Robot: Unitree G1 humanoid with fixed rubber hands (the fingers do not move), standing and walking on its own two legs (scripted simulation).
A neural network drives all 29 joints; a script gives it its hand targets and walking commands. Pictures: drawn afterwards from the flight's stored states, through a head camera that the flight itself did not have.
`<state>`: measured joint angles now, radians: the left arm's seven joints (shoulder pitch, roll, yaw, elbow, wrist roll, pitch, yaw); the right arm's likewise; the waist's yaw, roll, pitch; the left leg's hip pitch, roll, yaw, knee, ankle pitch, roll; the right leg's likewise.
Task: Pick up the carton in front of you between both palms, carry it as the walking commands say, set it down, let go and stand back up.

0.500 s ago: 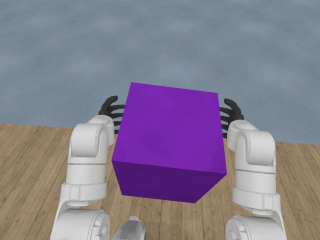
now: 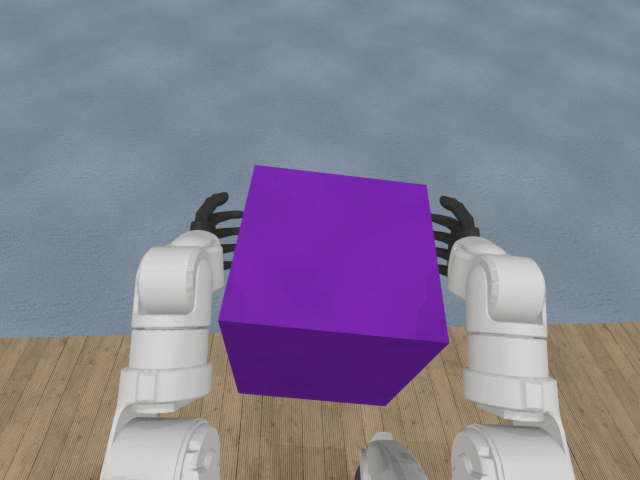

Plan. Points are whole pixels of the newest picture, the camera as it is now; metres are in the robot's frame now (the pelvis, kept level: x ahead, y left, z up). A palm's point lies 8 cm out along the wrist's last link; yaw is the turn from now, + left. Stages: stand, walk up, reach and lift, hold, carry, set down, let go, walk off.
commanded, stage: carry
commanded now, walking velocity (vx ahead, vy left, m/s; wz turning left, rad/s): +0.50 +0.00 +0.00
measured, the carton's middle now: (325, 296) +0.35 -0.01 +0.02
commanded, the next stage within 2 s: none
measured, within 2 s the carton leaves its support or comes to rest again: neither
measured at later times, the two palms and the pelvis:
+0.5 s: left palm (231, 138) +0.64 +0.14 +0.05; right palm (400, 136) +0.66 -0.16 +0.04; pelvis +0.30 -0.03 -0.04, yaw +1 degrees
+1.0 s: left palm (243, 57) +0.97 +0.15 +0.02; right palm (373, 62) +0.95 -0.14 +0.03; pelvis +0.60 +0.02 -0.07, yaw +0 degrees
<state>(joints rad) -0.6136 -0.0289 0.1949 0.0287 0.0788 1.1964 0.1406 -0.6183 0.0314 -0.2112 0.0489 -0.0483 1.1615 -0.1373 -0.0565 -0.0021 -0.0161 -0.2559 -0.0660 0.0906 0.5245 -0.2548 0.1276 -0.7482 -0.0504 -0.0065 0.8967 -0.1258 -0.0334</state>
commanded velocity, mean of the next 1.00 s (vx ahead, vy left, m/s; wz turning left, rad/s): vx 0.50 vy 0.00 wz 0.00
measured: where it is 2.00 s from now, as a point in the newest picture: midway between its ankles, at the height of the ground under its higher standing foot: (301, 224)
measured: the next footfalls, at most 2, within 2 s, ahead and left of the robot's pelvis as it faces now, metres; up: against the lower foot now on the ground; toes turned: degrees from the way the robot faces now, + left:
right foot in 0.18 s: +0.29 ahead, -0.07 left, -0.04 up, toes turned -2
left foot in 0.70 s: +0.62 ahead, +0.06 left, -0.08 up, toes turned +3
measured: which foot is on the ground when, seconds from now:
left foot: down 0.00-0.18, up 0.20-0.68, down 0.70-1.00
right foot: up 0.00-0.16, down 0.18-0.72, up 0.74-1.00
